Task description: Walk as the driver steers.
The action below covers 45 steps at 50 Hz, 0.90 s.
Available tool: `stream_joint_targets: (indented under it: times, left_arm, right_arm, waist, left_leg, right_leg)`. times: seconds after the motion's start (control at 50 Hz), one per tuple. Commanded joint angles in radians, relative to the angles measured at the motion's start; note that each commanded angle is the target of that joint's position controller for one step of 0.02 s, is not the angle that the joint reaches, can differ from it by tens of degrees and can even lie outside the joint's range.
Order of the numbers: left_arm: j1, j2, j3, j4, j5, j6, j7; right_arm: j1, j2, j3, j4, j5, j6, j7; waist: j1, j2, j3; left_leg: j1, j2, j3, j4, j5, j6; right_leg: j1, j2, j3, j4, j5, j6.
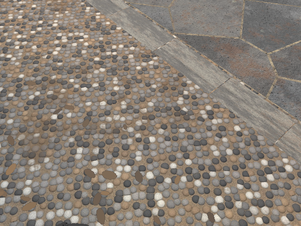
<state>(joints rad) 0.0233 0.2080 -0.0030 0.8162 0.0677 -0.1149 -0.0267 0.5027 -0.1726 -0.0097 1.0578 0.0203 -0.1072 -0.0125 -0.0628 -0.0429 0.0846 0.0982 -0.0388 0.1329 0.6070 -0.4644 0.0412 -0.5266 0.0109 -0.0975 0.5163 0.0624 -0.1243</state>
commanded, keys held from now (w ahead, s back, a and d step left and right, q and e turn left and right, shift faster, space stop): q+shift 0.78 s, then shift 0.20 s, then e+shift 0.02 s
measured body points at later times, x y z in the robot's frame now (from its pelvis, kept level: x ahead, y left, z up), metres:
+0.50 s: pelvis +0.16 +0.06 +0.00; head +0.18 +0.09 +0.45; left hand +0.18 +0.35 -0.13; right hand +0.38 -0.15 -0.10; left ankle +0.20 +0.15 -0.71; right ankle +0.16 -0.08 -0.67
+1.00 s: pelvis +0.20 +0.03 +0.03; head +0.24 +0.03 +0.47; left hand +0.08 +0.31 -0.07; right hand +0.51 -0.06 -0.08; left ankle +0.16 +0.13 -0.67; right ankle +0.29 -0.03 -0.71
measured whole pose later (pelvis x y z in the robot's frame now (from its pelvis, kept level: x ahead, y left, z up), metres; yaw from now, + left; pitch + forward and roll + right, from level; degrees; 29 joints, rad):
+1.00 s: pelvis +0.20 +0.03 +0.03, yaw +47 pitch +1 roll +1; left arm 0.22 0.28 0.05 0.70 0.03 0.02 0.03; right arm 0.18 -0.32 -0.10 0.67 -0.03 0.05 0.02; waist 0.00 0.05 0.04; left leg -0.48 -0.20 -0.20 0.85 -0.38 0.00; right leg -0.27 0.03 0.04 0.48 -0.22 -0.04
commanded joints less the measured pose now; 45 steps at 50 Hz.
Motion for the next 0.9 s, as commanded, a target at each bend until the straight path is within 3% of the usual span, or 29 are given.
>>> stream_joint_targets:
  times: [0.02, 0.04, 0.06, 0.08, 0.1, 0.12, 0.18, 0.24, 0.3, 0.38, 0.4, 0.42, 0.44, 0.46, 0.48, 0.52, 0.54, 0.56, 0.62, 0.72, 0.78, 0.86, 0.88, 0.9]
  left_arm:
    - [0.461, 0.288, 0.083, 0.041, -0.01, 0.005, 0.016]
    - [0.377, 0.244, 0.085, 0.002, -0.039, 0.02, 0.022]
    - [0.296, 0.172, 0.064, -0.006, -0.041, 0.025, 0.031]
    - [0.264, 0.124, 0.053, 0.002, -0.042, 0.026, 0.043]
    - [0.265, 0.108, 0.049, 0.006, -0.048, 0.028, 0.059]
    - [0.276, 0.104, 0.048, 0.012, -0.053, 0.029, 0.067]
    - [0.216, 0.127, 0.059, -0.006, -0.052, 0.021, 0.064]
    - [0.132, 0.117, 0.059, -0.028, -0.05, 0.026, 0.052]
    - [0.139, 0.149, 0.075, -0.038, -0.062, 0.034, 0.037]
    - [0.167, 0.189, 0.099, -0.051, -0.061, 0.074, 0.028]
    - [0.178, 0.193, 0.104, -0.05, -0.063, 0.089, 0.028]
    - [0.227, 0.193, 0.108, -0.041, -0.056, 0.107, 0.023]
    - [0.271, 0.154, 0.101, -0.076, -0.045, 0.123, 0.016]
    - [0.229, 0.12, 0.083, -0.146, -0.033, 0.144, 0.025]
    - [0.191, 0.145, 0.081, -0.143, -0.03, 0.148, 0.033]
    - [0.127, 0.139, 0.081, -0.145, -0.047, 0.13, 0.045]
    - [0.13, 0.146, 0.084, -0.145, -0.038, 0.128, 0.049]
    - [0.142, 0.148, 0.085, -0.138, -0.03, 0.133, 0.05]
    - [0.141, 0.118, 0.076, -0.151, -0.041, 0.147, 0.047]
    - [0.099, 0.127, 0.072, -0.186, -0.046, 0.15, 0.052]
    - [0.093, 0.137, 0.071, -0.197, -0.053, 0.142, 0.052]
    - [0.191, 0.148, 0.073, -0.173, -0.063, 0.132, 0.061]
    - [0.229, 0.146, 0.073, -0.164, -0.06, 0.129, 0.066]
    - [0.243, 0.17, 0.08, -0.163, -0.052, 0.125, 0.075]
  right_arm:
    - [0.092, -0.091, -0.023, -0.124, 0.076, 0.022, -0.033]
    - [-0.006, -0.169, -0.045, -0.141, 0.043, 0.035, -0.039]
    - [-0.079, -0.173, -0.054, -0.162, 0.017, 0.044, -0.032]
    - [-0.118, -0.156, -0.058, -0.165, -0.01, 0.055, -0.022]
    - [-0.117, -0.138, -0.063, -0.164, -0.033, 0.076, -0.01]
    - [-0.092, -0.112, -0.066, -0.165, -0.044, 0.1, 0.0]
    - [-0.108, -0.066, -0.064, -0.207, -0.044, 0.142, 0.009]
    - [-0.18, -0.063, -0.056, -0.26, -0.041, 0.153, 0.029]
    - [-0.257, -0.102, -0.061, -0.301, -0.043, 0.166, 0.05]
    - [-0.323, -0.151, -0.082, -0.365, -0.046, 0.172, 0.052]
    - [-0.296, -0.153, -0.087, -0.364, -0.049, 0.165, 0.049]
    - [-0.214, -0.186, -0.101, -0.339, -0.059, 0.148, 0.039]
    - [-0.204, -0.329, -0.131, -0.348, -0.06, 0.134, 0.019]
    - [-0.168, -0.407, -0.157, -0.364, -0.038, 0.131, 0.023]
    - [-0.167, -0.377, -0.157, -0.374, -0.028, 0.133, 0.021]
    - [-0.257, -0.292, -0.133, -0.383, -0.035, 0.148, 0.009]
    - [-0.299, -0.255, -0.125, -0.402, -0.026, 0.151, 0.004]
    - [-0.313, -0.229, -0.117, -0.413, -0.028, 0.151, 0.006]
    - [-0.272, -0.261, -0.129, -0.42, -0.03, 0.143, 0.021]
    - [-0.25, -0.29, -0.143, -0.438, -0.039, 0.154, 0.031]
    - [-0.263, -0.3, -0.147, -0.448, -0.043, 0.158, 0.041]
    - [-0.307, -0.275, -0.135, -0.453, -0.042, 0.158, 0.046]
    - [-0.319, -0.266, -0.13, -0.451, -0.034, 0.158, 0.043]
    - [-0.31, -0.243, -0.121, -0.45, -0.026, 0.155, 0.036]
  waist:
    - [0.153, -0.105, -0.648]
    - [0.161, 0.007, -0.606]
    - [0.133, 0.024, -0.43]
    - [0.108, 0.031, -0.284]
    - [0.088, 0.003, -0.214]
    - [0.062, -0.012, -0.19]
    - [0.007, -0.036, -0.17]
    - [-0.016, -0.104, -0.151]
    - [0.011, -0.092, -0.157]
    - [0.041, -0.092, -0.117]
    - [0.031, -0.06, -0.116]
    - [0.007, 0.06, -0.141]
    - [0.044, 0.359, -0.101]
    - [0.023, 0.375, -0.186]
    - [0.009, 0.224, -0.197]
    - [0.043, 0.145, -0.121]
    - [0.059, 0.153, -0.127]
    - [0.064, 0.144, -0.152]
    - [0.057, 0.075, -0.199]
    - [0.025, 0.129, -0.178]
    - [0.021, 0.148, -0.169]
    - [0.051, 0.198, -0.181]
    - [0.076, 0.192, -0.176]
    - [0.083, 0.145, -0.162]
  left_leg:
    - [-0.624, -0.058, -0.216, 0.957, -0.21, 0.008]
    - [-0.651, 0.003, -0.219, 0.919, -0.085, 0.007]
    - [-0.703, 0.044, -0.195, 0.824, -0.024, 0.0]
    - [-0.739, 0.073, -0.178, 0.755, -0.004, -0.015]
    - [-0.689, 0.087, -0.169, 0.718, 0.022, -0.03]
    - [-0.626, 0.089, -0.159, 0.698, 0.031, -0.041]
    - [-0.608, 0.106, -0.126, 0.612, 0.081, -0.052]
    - [-0.538, 0.124, -0.082, 0.344, 0.309, -0.027]
    - [-0.469, 0.103, -0.027, 0.198, 0.388, -0.006]
    - [-0.456, 0.088, 0.001, 0.095, 0.224, 0.026]
    - [-0.418, 0.078, -0.002, 0.031, 0.222, 0.038]
    - [-0.319, 0.081, -0.089, -0.066, 0.28, 0.066]
    - [-0.289, 0.294, -0.454, -0.185, 0.705, 0.141]
    - [-0.203, 0.391, -0.778, -0.289, 0.692, 0.311]
    - [-0.172, 0.383, -0.737, -0.32, 0.513, 0.317]
    - [-0.26, 0.273, -0.567, -0.304, 0.418, 0.252]
    - [-0.291, 0.231, -0.515, -0.297, 0.439, 0.225]
    - [-0.301, 0.209, -0.494, -0.285, 0.504, 0.214]
    - [-0.272, 0.185, -0.509, -0.268, 0.559, 0.205]
    - [-0.282, 0.16, -0.623, -0.303, 0.284, 0.191]
    - [-0.312, 0.138, -0.681, -0.308, 0.223, 0.17]
    - [-0.386, 0.109, -0.682, -0.289, 0.269, 0.113]
    - [-0.431, 0.087, -0.673, -0.272, 0.24, 0.084]
    - [-0.493, 0.038, -0.64, -0.23, 0.135, 0.039]
  right_leg:
    - [1.099, -0.577, 0.519, 0.159, 1.351, -0.247]
    - [0.946, -0.519, 0.441, 0.056, 1.063, -0.221]
    - [0.793, -0.454, 0.356, -0.02, 0.784, -0.172]
    - [0.659, -0.4, 0.279, -0.077, 0.64, -0.131]
    - [0.524, -0.375, 0.208, -0.124, 0.587, -0.103]
    - [0.423, -0.367, 0.162, -0.159, 0.545, -0.097]
    - [0.297, -0.366, 0.055, -0.205, 0.449, -0.111]
    - [0.221, -0.305, -0.106, -0.197, 0.296, -0.054]
    - [0.236, -0.33, -0.157, -0.152, 0.134, -0.021]
    - [0.28, -0.412, -0.148, -0.04, -0.078, 0.034]
    - [0.285, -0.404, -0.166, 0.046, -0.127, 0.061]
    - [0.249, -0.354, -0.188, 0.246, -0.234, 0.104]
    - [0.065, -0.211, -0.224, 0.543, -0.687, 0.173]
    - [-0.132, -0.047, -0.009, 0.718, -0.845, 0.214]
    - [-0.181, -0.076, 0.086, 0.763, -0.761, 0.215]
    - [-0.163, -0.1, 0.134, 0.681, -0.57, 0.19]
    - [-0.119, -0.104, 0.14, 0.636, -0.517, 0.182]
    - [-0.081, -0.088, 0.136, 0.631, -0.493, 0.177]
    - [-0.049, -0.052, 0.148, 0.538, -0.491, 0.175]
    - [-0.026, 0.0, 0.179, 0.372, -0.463, 0.167]
    - [0.04, 0.036, 0.189, 0.281, -0.456, 0.15]
    - [0.243, 0.062, 0.154, 0.088, -0.436, 0.108]
    - [0.328, 0.062, 0.143, -0.028, -0.376, 0.097]
    - [0.399, 0.003, 0.192, -0.156, -0.368, 0.078]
